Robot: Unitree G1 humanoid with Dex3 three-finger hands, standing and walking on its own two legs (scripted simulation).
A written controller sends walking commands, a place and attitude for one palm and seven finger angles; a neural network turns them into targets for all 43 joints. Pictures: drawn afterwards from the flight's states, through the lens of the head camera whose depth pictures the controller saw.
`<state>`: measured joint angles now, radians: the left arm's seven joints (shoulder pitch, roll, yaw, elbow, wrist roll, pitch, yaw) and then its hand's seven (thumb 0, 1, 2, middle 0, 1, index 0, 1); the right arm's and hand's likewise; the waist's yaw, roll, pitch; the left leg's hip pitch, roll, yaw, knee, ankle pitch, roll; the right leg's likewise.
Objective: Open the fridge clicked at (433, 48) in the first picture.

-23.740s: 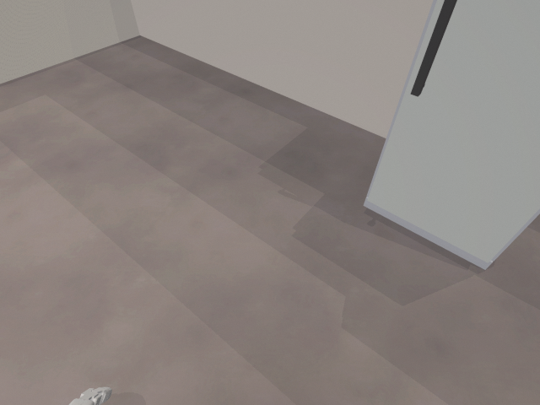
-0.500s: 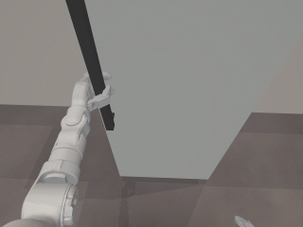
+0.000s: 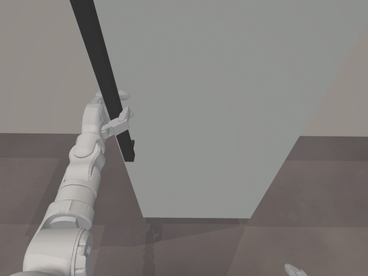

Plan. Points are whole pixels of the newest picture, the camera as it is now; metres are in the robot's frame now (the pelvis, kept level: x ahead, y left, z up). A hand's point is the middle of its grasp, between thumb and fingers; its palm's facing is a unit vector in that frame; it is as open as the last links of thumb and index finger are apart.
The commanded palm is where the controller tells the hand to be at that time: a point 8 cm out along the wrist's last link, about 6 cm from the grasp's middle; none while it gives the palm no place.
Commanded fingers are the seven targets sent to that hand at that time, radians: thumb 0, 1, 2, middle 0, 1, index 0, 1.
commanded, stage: grip the handle and tug to test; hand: left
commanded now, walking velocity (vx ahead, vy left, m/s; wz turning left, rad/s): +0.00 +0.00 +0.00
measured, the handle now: (115, 94) +0.47 +0.17 +0.16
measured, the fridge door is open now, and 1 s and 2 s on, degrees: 0 8 38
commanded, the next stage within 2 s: pull the door a little, standing still in 0.22 s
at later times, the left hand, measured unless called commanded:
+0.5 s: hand (123, 121) +0.42 +0.14 +0.12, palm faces +0.03 -1.00 +0.00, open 5.8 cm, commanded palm +0.37 +0.20 +0.12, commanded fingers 0.00 0.90 0.90 -0.45 -1.40 -0.45 -1.40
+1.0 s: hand (120, 147) +0.35 +0.14 +0.12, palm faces -0.01 -0.99 -0.16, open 6.7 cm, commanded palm +0.31 +0.19 +0.13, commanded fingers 0.00 0.90 0.90 -0.45 -1.40 -0.45 -1.40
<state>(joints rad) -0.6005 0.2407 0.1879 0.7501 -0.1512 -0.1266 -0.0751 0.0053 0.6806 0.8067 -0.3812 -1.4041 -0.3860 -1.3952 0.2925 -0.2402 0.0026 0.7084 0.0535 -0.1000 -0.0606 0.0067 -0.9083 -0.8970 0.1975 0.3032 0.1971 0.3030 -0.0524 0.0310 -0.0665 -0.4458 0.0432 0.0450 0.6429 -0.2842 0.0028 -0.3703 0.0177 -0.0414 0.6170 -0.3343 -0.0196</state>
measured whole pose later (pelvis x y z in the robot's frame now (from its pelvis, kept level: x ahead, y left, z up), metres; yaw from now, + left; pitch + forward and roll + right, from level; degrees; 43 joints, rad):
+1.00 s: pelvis +0.09 +0.00 +0.01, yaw -4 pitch +4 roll +0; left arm 0.32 0.22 0.07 -0.31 -0.12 0.08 -0.02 -0.01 0.63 0.74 -0.27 -1.33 -0.26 -1.37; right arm 0.23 -0.24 0.01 0.55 0.02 0.00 -0.08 0.01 -0.91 -0.90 0.20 0.30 0.20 0.30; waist 0.00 0.03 -0.10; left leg -0.24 0.04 0.06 0.57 -0.31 0.00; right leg -0.16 0.01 -0.04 0.48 -0.34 -0.01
